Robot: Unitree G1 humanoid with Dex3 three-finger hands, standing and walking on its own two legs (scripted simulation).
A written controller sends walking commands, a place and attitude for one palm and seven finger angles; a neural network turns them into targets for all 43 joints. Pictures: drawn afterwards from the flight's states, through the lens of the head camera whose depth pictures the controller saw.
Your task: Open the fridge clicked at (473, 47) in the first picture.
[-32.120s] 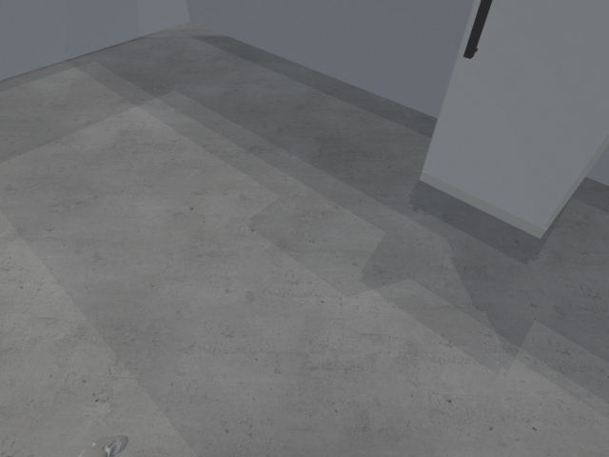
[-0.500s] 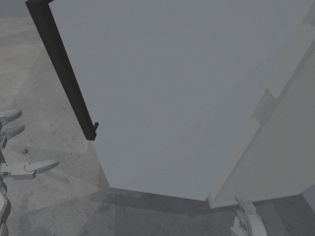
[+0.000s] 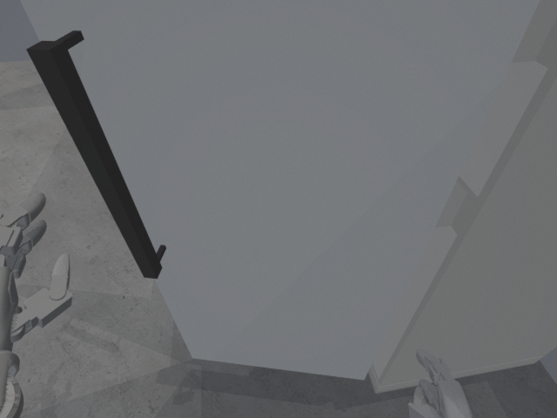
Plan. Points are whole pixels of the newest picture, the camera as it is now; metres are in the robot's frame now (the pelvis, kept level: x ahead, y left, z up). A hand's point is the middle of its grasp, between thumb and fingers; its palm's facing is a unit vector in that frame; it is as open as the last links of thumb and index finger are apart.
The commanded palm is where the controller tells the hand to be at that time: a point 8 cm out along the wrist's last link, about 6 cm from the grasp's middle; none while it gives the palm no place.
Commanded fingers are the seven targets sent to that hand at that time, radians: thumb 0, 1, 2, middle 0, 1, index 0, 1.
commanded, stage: draw the hand back to the body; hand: left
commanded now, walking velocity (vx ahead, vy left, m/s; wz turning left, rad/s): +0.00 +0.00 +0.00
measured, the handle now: (122, 181) +0.40 +0.31 +0.13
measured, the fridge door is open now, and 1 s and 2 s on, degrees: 73 73 73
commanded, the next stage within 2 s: step back with the hand held close in 0.32 s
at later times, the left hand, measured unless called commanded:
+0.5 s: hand (64, 303) +0.18 +0.26 +0.16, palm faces +0.48 -0.78 -0.40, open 7.4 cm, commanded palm +0.12 +0.29 +0.17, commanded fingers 0.00 0.90 0.90 -0.20 -0.30 -0.20 -0.30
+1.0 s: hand out of the picture +0.10 +0.32 +0.15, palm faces +0.49 -0.74 -0.46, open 7.4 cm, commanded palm +0.04 +0.34 +0.17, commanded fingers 0.00 0.90 0.90 -0.20 -0.30 -0.20 -0.30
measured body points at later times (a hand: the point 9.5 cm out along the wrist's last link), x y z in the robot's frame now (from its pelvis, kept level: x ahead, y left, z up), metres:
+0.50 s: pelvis -0.01 -0.01 +0.00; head -0.03 -0.03 +0.45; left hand +0.15 +0.30 +0.18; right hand +0.17 -0.23 -0.09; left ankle -0.01 +0.11 -0.74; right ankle -0.03 -0.11 -0.74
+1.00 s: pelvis -0.09 +0.03 -0.02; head -0.08 +0.05 +0.43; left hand +0.07 +0.35 +0.18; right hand +0.10 -0.19 -0.08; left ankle -0.01 +0.11 -0.74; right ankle -0.04 -0.12 -0.74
